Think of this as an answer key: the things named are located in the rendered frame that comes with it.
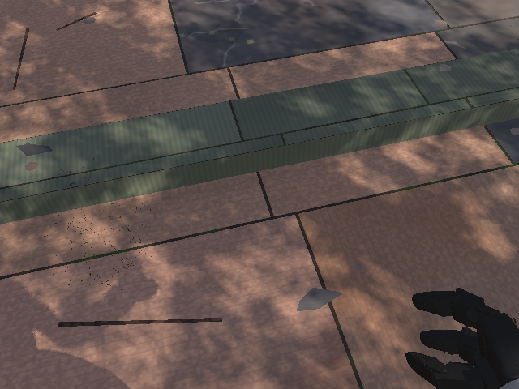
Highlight right robot hand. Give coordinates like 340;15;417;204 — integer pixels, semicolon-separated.
405;288;519;389

